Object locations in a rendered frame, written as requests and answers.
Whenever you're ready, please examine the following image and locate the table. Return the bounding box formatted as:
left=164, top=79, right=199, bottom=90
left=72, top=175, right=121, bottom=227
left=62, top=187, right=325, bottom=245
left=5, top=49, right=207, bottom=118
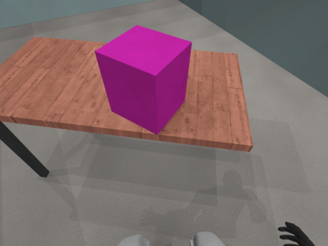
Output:
left=0, top=37, right=253, bottom=177

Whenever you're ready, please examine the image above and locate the robot thigh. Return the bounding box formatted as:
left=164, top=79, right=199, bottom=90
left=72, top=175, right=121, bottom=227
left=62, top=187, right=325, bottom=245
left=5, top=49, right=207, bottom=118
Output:
left=190, top=232, right=225, bottom=246
left=117, top=235, right=150, bottom=246

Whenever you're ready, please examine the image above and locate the left robot thigh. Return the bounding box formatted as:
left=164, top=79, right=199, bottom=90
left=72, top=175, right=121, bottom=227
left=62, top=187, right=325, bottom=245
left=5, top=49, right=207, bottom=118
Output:
left=117, top=235, right=150, bottom=246

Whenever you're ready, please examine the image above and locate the right robot hand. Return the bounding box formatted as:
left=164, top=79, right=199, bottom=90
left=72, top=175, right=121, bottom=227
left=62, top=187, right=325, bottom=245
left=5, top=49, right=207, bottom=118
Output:
left=278, top=222, right=315, bottom=246

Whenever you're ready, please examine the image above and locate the carton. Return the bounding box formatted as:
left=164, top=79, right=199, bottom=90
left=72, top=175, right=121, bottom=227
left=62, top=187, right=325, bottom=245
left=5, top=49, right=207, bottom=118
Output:
left=95, top=25, right=192, bottom=135

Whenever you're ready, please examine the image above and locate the right robot thigh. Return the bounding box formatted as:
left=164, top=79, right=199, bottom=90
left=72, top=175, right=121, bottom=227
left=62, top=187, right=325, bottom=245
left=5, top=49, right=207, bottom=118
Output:
left=190, top=232, right=225, bottom=246

